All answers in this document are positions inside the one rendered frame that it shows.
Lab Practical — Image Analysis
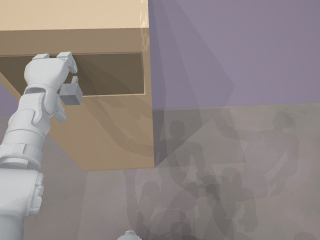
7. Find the robot left shin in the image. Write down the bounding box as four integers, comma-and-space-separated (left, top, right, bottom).
125, 230, 137, 236

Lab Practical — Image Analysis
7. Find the handle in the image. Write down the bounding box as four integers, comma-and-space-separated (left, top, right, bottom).
59, 76, 83, 106

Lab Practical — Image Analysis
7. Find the robot left upper arm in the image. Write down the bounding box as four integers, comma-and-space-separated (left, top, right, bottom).
0, 168, 44, 240

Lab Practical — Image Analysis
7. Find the drawer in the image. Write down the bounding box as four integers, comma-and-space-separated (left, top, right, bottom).
0, 51, 144, 96

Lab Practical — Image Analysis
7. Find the robot left hand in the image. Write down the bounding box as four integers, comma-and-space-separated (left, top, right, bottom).
24, 51, 78, 122

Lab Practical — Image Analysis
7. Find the cabinet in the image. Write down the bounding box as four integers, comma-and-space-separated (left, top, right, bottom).
0, 0, 155, 172

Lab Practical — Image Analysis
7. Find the left robot forearm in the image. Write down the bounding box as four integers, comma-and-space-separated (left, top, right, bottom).
0, 84, 58, 171

